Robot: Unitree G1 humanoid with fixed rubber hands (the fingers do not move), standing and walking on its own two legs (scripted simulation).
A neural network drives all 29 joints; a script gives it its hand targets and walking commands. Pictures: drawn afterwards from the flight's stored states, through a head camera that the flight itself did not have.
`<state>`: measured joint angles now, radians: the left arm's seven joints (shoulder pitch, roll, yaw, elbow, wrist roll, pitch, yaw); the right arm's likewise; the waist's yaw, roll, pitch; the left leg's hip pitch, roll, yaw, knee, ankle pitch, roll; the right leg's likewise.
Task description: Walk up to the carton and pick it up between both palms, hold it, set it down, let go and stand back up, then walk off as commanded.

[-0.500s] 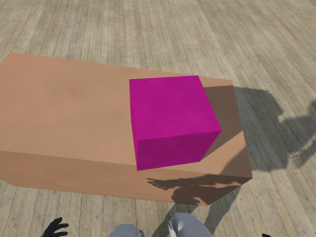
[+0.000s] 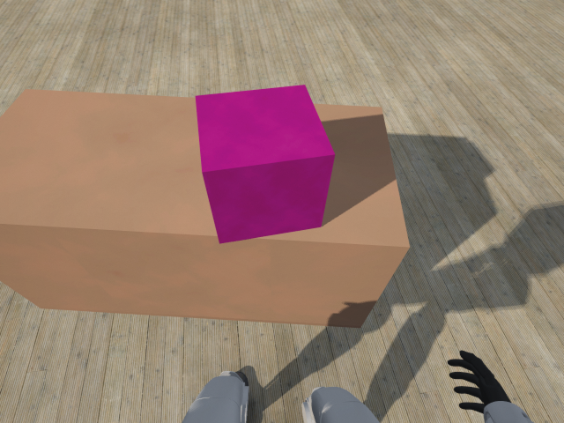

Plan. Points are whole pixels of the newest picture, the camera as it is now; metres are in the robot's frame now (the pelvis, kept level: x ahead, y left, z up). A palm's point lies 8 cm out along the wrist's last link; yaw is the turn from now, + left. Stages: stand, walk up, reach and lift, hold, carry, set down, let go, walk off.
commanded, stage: walk off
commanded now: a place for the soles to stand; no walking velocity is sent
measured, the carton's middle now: (261, 165) +0.61 +0.05 -0.07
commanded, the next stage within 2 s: none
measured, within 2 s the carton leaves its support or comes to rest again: neither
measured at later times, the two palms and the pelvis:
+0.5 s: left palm out of the picture -0.11 +0.24 -0.06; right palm out of the picture -0.15 -0.39 -0.13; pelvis -0.22 -0.08 +0.00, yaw +3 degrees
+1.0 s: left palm out of the picture -0.52 +0.24 -0.07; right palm out of the picture -0.44 -0.39 -0.09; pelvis -0.53 -0.09 +0.01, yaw +2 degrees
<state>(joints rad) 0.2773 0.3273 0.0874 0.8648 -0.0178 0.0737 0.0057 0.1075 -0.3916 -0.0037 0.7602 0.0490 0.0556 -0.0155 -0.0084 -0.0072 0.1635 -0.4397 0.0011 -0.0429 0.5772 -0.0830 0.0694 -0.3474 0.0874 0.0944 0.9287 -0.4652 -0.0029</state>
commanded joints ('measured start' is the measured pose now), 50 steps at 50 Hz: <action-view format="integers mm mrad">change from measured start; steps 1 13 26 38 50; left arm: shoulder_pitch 29 -13 -404 55 -30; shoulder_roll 361 226 302 316 485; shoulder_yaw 126 88 145 100 150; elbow -125 -154 -214 -80 -183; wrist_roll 94 41 114 23 97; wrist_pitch -39 -53 26 -39 -97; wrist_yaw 17 60 74 86 92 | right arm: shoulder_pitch -38 162 817 124 170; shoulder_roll -190 -205 -251 -153 -242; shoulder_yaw -132 -126 -185 -144 -188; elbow -69 -11 176 -190 -269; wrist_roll -85 -65 -90 -172 -97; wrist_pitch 28 33 100 43 51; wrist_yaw -24 6 28 59 74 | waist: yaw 30 44 -218 -67 -31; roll -135 -90 -301 174 -224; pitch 38 -242 -260 -7 143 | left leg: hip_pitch -203 -245 649 216 -297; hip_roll -188 -166 -105 44 -48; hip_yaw -196 -224 230 -150 -246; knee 677 724 257 -265 1075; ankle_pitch -430 -305 -456 -454 -267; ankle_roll -38 -121 -7 73 -92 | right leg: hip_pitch -210 453 -427 -150 -284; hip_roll -376 -242 -132 43 -619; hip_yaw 588 280 61 -44 556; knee -754 -580 -878 214 -922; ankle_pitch -361 62 -365 0 -399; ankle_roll -105 -18 119 88 -276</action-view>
